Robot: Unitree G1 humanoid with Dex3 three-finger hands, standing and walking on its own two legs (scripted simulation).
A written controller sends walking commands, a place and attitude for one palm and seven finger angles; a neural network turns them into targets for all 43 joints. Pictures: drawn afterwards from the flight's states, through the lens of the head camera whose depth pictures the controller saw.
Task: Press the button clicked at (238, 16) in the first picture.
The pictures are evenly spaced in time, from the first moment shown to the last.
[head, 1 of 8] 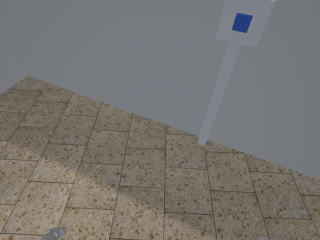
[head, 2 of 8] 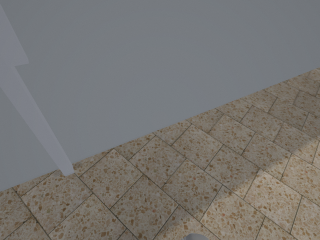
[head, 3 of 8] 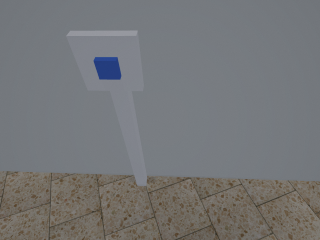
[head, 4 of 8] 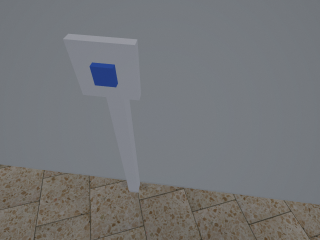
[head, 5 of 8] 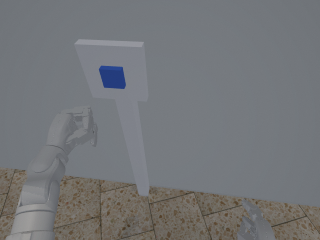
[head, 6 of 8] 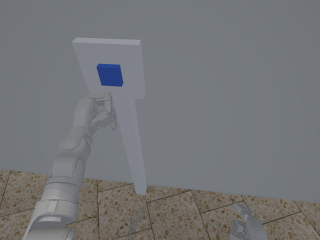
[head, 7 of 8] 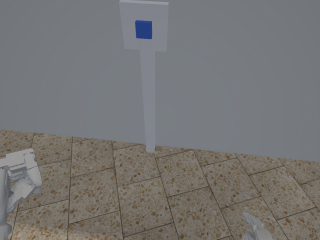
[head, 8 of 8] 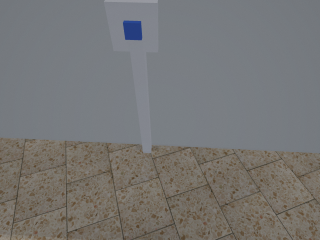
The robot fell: no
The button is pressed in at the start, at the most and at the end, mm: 0 10 0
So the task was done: yes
